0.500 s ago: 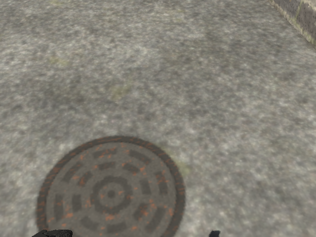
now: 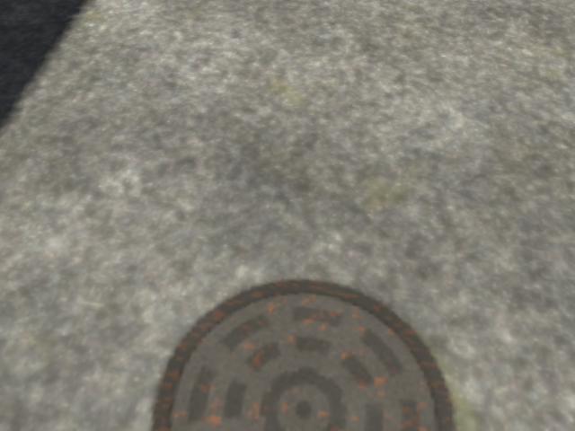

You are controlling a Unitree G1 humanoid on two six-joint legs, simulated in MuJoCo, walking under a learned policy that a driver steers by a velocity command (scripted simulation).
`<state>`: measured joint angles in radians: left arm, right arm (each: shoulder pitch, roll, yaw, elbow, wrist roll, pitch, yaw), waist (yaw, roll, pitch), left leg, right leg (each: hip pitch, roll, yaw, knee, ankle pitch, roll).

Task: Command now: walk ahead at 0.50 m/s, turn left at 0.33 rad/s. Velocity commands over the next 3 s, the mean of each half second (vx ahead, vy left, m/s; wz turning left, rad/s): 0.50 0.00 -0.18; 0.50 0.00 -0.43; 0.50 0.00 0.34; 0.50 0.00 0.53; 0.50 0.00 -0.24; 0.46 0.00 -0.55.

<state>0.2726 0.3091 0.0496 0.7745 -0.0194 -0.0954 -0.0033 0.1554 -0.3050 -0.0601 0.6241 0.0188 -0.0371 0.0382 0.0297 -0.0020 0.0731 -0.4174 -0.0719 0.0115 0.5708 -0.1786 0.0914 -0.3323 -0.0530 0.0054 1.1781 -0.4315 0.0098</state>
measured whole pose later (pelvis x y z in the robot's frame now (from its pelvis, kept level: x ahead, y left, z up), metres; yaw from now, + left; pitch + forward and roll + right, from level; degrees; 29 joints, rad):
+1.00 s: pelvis +0.59 -0.08 +0.00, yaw -24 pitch +2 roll +1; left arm 0.34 0.30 0.05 0.73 -0.02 -0.04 0.01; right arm 0.17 -0.28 -0.04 0.71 0.00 -0.11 0.03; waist 0.02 -0.03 0.00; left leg -0.39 -0.05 -0.03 0.53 -0.17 0.03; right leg -0.32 0.06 0.12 1.09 -0.45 -0.03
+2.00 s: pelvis +1.08 -0.17 +0.01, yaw +8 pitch +1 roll +0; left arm 0.22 0.31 0.05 0.76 -0.01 -0.10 -0.01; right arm 0.22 -0.29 -0.06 0.65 0.00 -0.04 0.03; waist 0.01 -0.02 0.07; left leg -0.33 -0.09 0.00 0.48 -0.17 0.09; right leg -0.47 -0.09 0.03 1.16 -0.34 0.01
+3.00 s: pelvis +1.67 -0.19 +0.01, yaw -22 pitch +2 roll +1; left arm 0.31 0.32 0.07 0.69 -0.02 0.00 0.02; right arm 0.15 -0.27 -0.05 0.69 -0.02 -0.09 0.01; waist 0.02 -0.04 0.03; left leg -0.35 -0.01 0.02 0.50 -0.18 0.01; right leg -0.45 0.04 0.09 1.19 -0.48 0.02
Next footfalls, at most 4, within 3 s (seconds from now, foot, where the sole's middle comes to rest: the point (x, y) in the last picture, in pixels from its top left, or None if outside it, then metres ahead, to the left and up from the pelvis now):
0.44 right None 0.42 -0.16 -0.76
0.90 left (318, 307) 0.73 -0.03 -0.76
1.34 right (430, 269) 0.85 -0.33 -0.76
1.84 left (337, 177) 1.17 -0.09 -0.76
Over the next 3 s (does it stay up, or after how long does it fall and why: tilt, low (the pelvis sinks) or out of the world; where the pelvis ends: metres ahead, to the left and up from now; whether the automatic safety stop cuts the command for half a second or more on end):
stays up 1.67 -0.19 0.01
